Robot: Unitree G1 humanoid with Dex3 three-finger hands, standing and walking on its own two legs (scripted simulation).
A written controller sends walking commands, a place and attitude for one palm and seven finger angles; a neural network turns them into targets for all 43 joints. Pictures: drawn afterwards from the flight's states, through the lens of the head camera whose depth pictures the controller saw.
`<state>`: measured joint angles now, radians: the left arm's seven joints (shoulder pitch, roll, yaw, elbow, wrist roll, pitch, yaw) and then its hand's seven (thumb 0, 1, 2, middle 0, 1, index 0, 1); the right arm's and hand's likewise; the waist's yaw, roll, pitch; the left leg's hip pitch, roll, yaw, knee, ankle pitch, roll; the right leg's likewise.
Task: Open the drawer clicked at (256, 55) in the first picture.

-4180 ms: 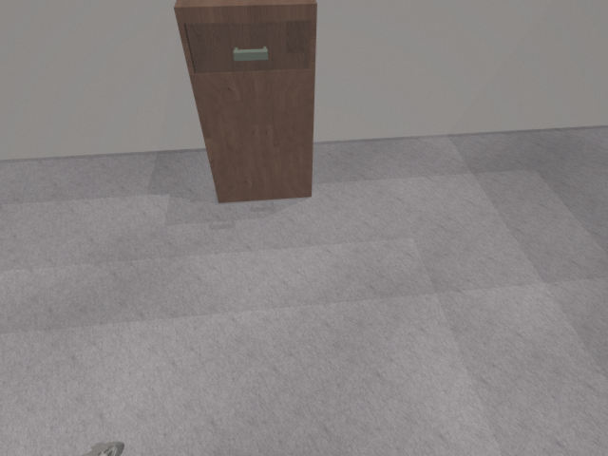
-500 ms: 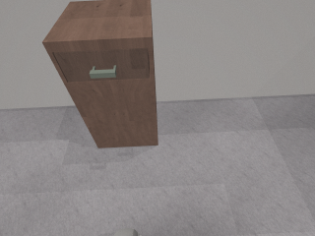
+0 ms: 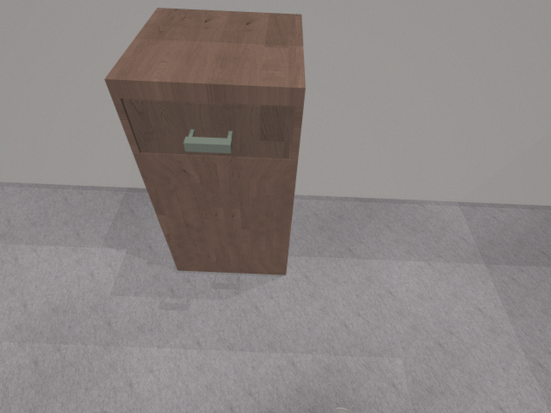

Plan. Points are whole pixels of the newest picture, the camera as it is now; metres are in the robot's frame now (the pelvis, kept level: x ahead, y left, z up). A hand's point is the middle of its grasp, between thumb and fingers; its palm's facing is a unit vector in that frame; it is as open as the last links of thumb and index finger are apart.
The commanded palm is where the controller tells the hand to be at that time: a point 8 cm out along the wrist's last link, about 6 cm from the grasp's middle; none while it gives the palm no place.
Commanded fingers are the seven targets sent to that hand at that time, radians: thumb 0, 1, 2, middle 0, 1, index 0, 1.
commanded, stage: take the last steps up to it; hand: left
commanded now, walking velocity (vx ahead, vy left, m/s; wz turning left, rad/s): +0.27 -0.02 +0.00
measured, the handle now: (209, 139) +0.72 +0.21 -0.05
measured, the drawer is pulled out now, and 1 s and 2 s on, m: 0.00 0.00 0.00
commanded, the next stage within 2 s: come to a stop and stand still in 0.36 s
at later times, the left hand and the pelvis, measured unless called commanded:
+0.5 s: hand out of the picture +0.12 +0.16 -0.20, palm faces +0.09 -0.99 -0.13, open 7.3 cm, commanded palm none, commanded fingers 0.00 0.90 0.90 -0.20 -0.30 -0.20 -0.30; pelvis +0.15 +0.00 -0.01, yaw +1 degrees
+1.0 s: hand (204, 353) +0.25 +0.14 -0.16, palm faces +0.03 -0.96 -0.28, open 7.3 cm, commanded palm none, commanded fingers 0.00 0.90 0.90 -0.20 -0.30 -0.20 -0.30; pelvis +0.18 -0.05 +0.00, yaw +0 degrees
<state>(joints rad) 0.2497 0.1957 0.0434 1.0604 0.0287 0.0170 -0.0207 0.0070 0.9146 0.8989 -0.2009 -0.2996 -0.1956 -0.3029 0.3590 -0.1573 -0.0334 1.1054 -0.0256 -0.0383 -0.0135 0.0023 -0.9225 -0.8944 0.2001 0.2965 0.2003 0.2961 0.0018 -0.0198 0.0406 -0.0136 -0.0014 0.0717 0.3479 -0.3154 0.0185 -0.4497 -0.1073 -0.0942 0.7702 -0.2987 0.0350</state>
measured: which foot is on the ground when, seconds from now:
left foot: down 0.00-0.10, up 0.12-0.44, down 0.46-0.84, up 0.86-1.00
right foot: up 0.00-0.08, down 0.10-0.48, up 0.50-0.82, down 0.84-1.00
